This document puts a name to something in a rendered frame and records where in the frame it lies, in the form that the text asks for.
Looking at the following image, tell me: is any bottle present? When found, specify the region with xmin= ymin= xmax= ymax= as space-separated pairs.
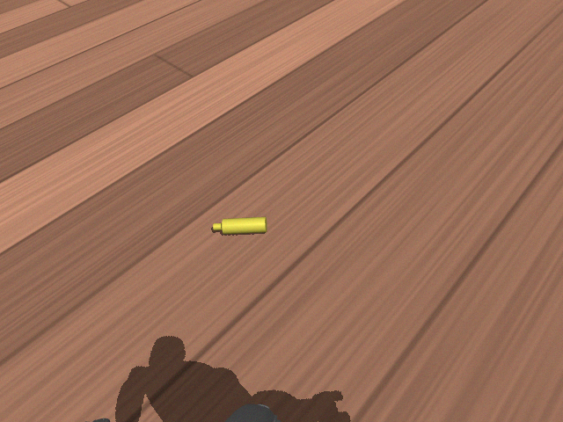
xmin=213 ymin=217 xmax=267 ymax=234

